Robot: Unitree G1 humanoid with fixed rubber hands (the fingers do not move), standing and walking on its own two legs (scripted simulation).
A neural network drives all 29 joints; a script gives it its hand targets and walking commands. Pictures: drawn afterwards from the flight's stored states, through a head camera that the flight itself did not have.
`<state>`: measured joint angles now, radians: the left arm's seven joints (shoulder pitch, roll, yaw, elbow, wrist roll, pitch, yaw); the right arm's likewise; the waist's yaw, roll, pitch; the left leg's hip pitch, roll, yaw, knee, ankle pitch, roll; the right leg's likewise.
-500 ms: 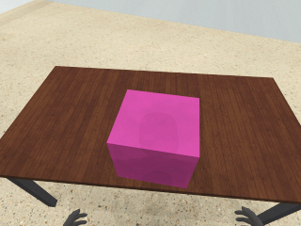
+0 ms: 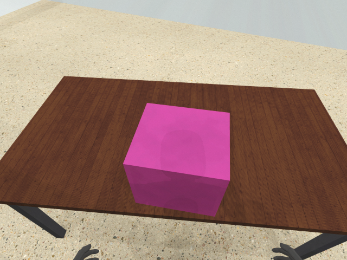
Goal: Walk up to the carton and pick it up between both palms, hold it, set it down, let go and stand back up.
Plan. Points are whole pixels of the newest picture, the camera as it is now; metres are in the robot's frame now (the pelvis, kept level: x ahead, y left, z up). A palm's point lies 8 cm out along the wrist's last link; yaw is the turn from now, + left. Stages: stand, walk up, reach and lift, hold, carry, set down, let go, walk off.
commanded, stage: stand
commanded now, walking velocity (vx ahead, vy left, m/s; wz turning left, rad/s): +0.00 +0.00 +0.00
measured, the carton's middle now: (180, 159) +0.42 -0.01 -0.07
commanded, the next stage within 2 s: none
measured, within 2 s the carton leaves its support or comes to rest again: neither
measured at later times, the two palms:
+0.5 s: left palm out of the picture +0.10 +0.24 -0.11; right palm out of the picture +0.09 -0.28 -0.10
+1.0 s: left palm out of the picture +0.05 +0.25 -0.12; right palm out of the picture +0.05 -0.28 -0.10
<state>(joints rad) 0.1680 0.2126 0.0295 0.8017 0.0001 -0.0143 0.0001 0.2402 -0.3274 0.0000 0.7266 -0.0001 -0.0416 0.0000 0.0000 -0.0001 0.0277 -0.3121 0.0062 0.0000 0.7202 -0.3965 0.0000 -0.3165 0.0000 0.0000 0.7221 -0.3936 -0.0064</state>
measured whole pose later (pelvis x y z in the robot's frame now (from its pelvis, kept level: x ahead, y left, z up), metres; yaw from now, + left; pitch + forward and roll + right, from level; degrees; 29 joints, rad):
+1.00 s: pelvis -0.04 +0.00 +0.00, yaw +0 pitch -3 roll +0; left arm 0.15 0.21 0.03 0.97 0.00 -0.01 0.00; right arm 0.22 -0.33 0.00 0.90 0.00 -0.04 0.00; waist 0.00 0.00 0.03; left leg -0.31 0.01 0.00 0.69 -0.33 0.00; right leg -0.31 0.00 0.00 0.68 -0.32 0.00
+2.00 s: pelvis -0.04 +0.01 +0.01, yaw +0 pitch -2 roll +0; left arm 0.13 0.21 0.03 1.03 0.00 -0.02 0.00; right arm 0.19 -0.32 0.00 0.96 0.00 -0.05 0.00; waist 0.00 0.00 0.03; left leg -0.31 0.01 0.00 0.60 -0.27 0.00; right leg -0.31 0.00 0.00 0.58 -0.25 0.00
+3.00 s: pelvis -0.04 +0.01 +0.01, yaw -1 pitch -1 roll +0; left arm 0.16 0.27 0.03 1.04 0.00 -0.04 0.00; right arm 0.16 -0.35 0.00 0.97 0.00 0.02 0.01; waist 0.00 0.01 0.03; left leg -0.31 0.01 0.01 0.61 -0.27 0.01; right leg -0.31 0.00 0.01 0.59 -0.26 0.00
